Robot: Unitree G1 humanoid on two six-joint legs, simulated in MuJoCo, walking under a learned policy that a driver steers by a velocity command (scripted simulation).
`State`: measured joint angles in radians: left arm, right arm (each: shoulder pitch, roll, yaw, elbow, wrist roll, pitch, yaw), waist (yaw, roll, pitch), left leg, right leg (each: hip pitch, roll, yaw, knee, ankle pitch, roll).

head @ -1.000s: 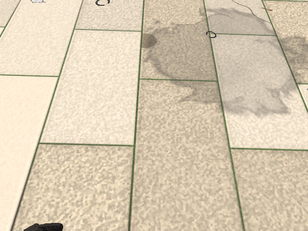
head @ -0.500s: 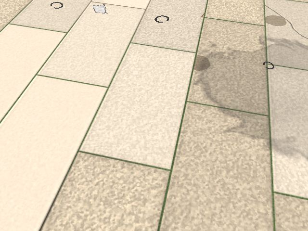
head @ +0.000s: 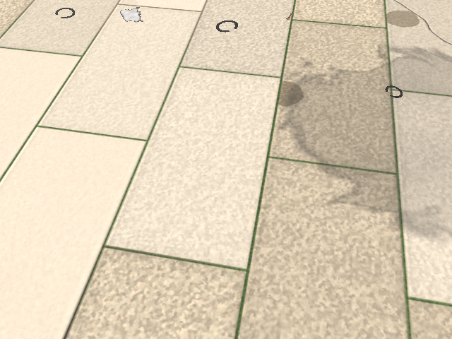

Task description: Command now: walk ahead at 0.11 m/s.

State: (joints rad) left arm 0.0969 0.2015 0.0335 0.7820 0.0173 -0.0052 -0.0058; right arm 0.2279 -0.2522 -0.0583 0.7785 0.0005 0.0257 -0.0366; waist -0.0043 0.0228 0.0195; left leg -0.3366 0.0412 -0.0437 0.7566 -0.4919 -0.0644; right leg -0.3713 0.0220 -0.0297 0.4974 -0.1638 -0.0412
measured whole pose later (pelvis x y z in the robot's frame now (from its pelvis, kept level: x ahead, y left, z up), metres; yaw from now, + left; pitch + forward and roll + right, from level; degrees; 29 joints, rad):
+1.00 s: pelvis +0.43 -0.02 -0.01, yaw -1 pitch +2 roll +0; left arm 0.40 0.28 0.05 0.94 -0.01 -0.05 0.00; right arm 0.01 -0.25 -0.04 0.73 0.01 -0.10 0.04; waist 0.06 0.00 0.05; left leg -0.50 -0.02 0.05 0.56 -0.08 0.07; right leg -0.07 0.02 0.03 0.81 -0.49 -0.03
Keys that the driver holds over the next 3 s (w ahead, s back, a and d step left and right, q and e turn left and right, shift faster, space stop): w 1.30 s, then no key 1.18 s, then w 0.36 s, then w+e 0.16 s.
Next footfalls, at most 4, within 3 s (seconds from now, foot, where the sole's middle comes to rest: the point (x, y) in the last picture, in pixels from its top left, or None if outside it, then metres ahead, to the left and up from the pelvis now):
0.08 left None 0.04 0.14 -0.77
0.44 right None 0.24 -0.13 -0.77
0.94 left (215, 299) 0.59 0.08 -0.77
1.46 right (290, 225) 0.85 -0.17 -0.77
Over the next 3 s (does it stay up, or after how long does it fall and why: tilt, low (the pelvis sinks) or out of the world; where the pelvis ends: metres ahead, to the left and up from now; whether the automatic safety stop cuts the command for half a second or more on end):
stays up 0.91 -0.03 0.01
